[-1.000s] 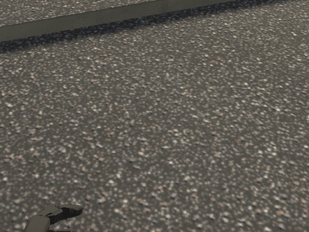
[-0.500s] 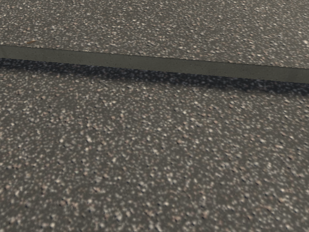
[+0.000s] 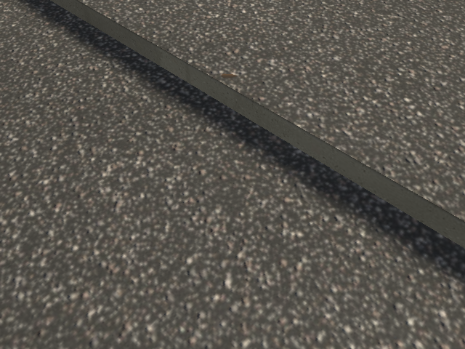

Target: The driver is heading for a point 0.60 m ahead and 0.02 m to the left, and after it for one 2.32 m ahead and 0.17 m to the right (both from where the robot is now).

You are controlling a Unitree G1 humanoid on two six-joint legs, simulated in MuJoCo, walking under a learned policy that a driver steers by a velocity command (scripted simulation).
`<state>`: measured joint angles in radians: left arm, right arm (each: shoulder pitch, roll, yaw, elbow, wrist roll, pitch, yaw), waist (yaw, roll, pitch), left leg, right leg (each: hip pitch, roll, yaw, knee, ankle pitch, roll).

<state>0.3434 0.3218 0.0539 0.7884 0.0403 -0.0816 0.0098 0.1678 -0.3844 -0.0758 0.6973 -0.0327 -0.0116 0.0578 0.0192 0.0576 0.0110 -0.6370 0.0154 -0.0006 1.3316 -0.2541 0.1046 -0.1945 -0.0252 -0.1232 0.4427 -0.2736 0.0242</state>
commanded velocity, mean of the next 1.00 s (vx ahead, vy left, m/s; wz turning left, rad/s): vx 0.54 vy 0.00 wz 0.42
